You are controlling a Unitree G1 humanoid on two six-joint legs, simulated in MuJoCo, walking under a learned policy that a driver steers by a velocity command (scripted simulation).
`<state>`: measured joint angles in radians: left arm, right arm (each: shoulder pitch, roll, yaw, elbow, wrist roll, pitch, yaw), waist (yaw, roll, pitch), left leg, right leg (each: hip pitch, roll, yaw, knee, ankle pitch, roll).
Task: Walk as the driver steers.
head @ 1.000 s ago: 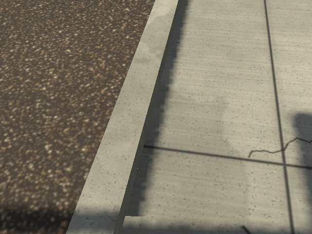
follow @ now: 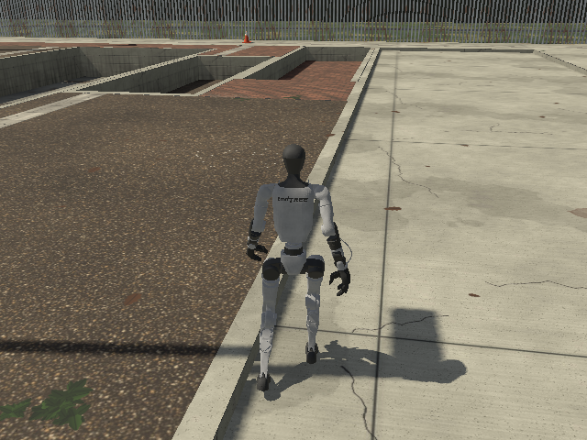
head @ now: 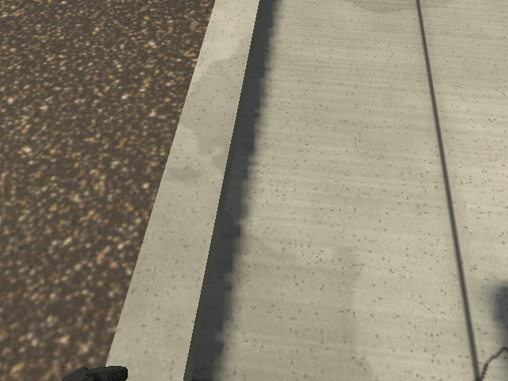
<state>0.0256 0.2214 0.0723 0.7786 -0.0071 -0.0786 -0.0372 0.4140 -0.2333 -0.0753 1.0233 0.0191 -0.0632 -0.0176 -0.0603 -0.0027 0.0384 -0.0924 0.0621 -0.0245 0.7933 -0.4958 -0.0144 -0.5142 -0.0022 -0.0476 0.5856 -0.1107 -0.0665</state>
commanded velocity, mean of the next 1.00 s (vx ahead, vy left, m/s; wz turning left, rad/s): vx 0.50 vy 0.00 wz -0.12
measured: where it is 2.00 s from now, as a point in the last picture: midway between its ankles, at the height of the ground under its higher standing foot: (319, 161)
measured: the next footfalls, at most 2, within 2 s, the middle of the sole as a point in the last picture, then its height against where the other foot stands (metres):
left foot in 0.52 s outside the picture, level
right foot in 1.08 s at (311, 271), level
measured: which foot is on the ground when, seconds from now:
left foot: up 0.00-0.50, down 0.52-1.00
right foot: down 0.00-0.52, up 0.54-1.00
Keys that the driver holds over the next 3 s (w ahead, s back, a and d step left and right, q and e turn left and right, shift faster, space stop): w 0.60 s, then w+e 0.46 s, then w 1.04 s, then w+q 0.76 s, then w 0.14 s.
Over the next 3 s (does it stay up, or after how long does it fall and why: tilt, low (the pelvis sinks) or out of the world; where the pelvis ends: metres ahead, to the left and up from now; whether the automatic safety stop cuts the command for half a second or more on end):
stays up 1.62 -0.33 0.03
